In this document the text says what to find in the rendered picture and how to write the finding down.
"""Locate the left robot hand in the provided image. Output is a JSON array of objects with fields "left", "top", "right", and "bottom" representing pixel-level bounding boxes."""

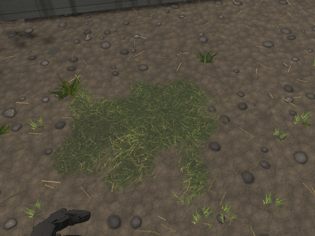
[{"left": 31, "top": 207, "right": 91, "bottom": 236}]

